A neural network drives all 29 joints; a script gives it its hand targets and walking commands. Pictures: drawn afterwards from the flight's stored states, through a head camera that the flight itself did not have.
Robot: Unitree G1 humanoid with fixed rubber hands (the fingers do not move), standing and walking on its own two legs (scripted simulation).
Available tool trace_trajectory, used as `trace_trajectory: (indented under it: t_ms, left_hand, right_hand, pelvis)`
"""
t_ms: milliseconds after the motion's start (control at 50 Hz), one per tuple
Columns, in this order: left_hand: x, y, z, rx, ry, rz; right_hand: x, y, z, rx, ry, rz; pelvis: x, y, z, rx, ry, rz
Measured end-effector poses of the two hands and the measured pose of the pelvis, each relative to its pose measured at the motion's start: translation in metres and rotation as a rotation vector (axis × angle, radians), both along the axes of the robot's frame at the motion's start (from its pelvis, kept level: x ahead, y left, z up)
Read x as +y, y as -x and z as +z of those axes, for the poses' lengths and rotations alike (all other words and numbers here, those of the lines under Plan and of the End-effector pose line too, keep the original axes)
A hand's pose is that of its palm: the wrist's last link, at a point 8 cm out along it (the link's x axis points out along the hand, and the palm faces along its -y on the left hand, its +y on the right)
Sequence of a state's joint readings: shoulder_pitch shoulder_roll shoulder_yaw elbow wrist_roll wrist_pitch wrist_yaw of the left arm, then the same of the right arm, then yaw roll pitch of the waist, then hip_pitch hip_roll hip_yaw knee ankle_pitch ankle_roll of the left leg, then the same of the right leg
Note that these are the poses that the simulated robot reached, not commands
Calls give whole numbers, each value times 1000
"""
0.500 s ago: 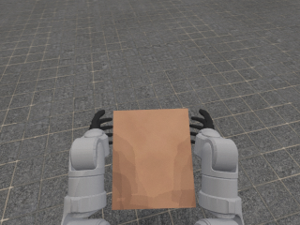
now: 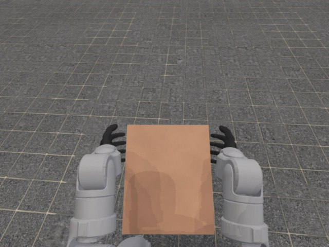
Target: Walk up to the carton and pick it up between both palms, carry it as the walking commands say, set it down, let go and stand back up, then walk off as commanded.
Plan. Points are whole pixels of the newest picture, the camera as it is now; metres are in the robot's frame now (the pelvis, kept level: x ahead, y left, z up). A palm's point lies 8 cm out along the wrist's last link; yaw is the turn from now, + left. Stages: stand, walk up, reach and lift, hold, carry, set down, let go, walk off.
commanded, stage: carry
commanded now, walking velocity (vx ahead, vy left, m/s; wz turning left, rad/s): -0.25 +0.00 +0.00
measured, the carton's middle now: (167, 175) +0.31 -0.01 -0.04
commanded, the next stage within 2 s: none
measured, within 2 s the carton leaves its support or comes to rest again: neither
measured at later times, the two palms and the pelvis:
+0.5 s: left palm (56, 225) +0.16 +0.20 +0.08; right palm (199, 198) +0.20 -0.07 +0.08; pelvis -0.13 +0.02 -0.01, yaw +4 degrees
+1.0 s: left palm out of the picture -0.05 +0.22 +0.08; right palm out of the picture +0.00 -0.05 +0.09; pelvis -0.32 +0.03 +0.00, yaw +6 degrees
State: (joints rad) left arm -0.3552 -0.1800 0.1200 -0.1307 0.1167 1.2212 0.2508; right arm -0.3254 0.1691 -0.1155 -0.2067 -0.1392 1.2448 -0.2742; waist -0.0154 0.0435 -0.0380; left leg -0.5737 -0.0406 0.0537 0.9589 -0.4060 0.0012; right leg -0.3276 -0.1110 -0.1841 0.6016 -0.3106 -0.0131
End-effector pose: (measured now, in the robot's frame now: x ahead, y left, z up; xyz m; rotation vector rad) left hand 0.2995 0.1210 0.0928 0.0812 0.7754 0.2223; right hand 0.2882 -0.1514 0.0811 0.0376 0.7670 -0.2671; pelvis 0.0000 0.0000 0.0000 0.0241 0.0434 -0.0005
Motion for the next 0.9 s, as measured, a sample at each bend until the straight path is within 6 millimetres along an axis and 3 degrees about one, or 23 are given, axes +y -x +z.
trace_trajectory:
  t_ms: [100,180,260,340,440,580,700,820,900]
  left_hand:
    - [19,12,5,-14,17,37]
    - [48,26,-3,-36,52,70]
    - [78,59,-17,-7,78,139]
    - [94,96,-18,11,63,210]
    - [90,128,-11,-23,45,245]
    - [52,166,-9,10,10,143]
    - [35,189,1,12,13,61]
    - [55,233,-4,-42,61,62]
    - [83,289,-18,-8,82,127]
  right_hand:
    - [20,3,12,-15,10,4]
    - [48,8,13,-38,26,25]
    - [79,21,7,-8,50,112]
    - [98,39,2,12,44,188]
    - [94,66,0,-21,24,216]
    - [53,131,-11,9,1,143]
    - [36,176,4,10,-1,23]
    - [56,216,15,-47,24,10]
    - [83,250,9,-10,54,114]
  pelvis:
    - [11,13,1,-1,-26,41]
    - [28,27,-7,-4,-9,62]
    - [36,48,-5,-13,15,74]
    - [36,72,-3,-11,38,81]
    - [28,105,-7,-3,35,84]
    - [16,150,-6,-20,-2,79]
    - [21,189,2,2,-37,73]
    - [35,240,-6,15,-17,90]
    - [39,276,-4,-5,5,96]
